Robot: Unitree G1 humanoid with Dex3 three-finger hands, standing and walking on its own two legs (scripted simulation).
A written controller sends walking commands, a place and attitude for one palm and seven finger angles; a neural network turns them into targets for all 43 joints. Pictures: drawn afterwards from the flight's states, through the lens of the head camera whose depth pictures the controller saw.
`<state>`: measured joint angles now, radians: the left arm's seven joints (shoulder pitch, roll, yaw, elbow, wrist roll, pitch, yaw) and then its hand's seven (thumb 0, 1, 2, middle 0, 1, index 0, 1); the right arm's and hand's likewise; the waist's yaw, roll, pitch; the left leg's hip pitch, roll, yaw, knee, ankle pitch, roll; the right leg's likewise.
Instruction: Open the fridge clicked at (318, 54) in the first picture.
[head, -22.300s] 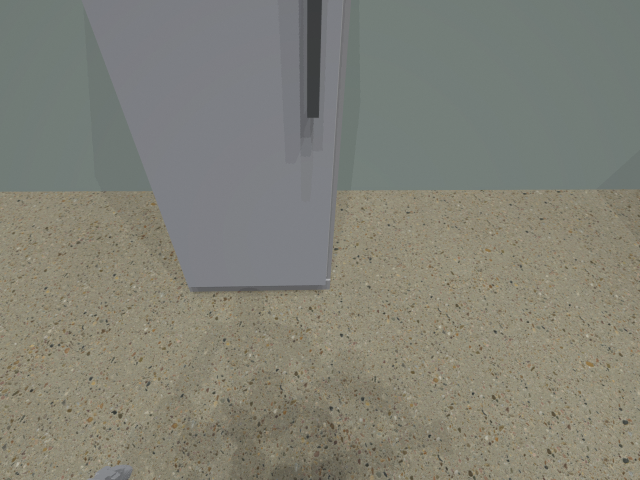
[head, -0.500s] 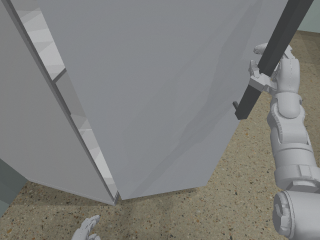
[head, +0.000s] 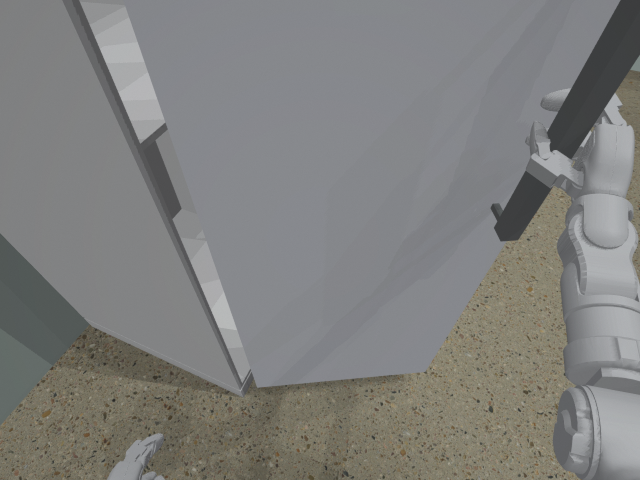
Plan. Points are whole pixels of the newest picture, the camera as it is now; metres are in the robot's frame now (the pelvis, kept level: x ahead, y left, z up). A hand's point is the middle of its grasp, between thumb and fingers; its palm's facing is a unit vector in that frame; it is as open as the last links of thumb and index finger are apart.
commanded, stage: stop walking and hold the door back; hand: right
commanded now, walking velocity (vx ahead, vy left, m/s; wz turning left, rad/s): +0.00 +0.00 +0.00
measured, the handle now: (570, 99) +0.48 -0.22 +0.25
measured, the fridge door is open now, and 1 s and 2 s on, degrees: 61 63 63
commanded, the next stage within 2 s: loosen the grip on the handle in 0.06 s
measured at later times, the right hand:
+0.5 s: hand (552, 163) +0.44 -0.21 +0.20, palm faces +0.23 +0.96 -0.18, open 11.6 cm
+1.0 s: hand (601, 170) +0.42 -0.25 +0.20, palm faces +0.27 +0.95 -0.16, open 14.6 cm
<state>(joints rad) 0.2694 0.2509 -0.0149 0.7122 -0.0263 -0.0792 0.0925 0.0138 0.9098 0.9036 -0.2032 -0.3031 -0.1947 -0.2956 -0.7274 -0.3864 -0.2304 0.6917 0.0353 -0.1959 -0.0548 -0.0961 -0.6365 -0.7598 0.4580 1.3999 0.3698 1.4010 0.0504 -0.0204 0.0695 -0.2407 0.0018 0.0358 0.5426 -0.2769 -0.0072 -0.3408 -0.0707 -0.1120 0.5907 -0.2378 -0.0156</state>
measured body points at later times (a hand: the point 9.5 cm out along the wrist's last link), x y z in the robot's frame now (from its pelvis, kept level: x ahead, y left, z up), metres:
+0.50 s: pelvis +0.00 +0.00 +0.00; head +0.01 +0.00 +0.45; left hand +0.10 +0.27 -0.10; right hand +0.42 -0.26 +0.21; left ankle +0.00 +0.13 -0.73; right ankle +0.05 -0.11 -0.73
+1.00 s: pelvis +0.02 +0.02 +0.00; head +0.04 +0.02 +0.45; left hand +0.14 +0.28 -0.11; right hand +0.40 -0.30 +0.21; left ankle +0.00 +0.13 -0.73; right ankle +0.05 -0.11 -0.73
